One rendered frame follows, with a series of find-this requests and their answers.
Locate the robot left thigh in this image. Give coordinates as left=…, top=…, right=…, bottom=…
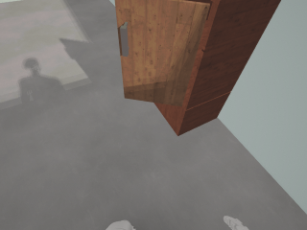
left=106, top=220, right=136, bottom=230

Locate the handle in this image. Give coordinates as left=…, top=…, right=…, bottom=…
left=120, top=22, right=130, bottom=57

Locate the cupboard door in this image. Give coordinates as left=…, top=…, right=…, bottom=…
left=114, top=0, right=210, bottom=107

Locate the right robot hand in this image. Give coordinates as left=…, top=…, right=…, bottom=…
left=224, top=216, right=248, bottom=230

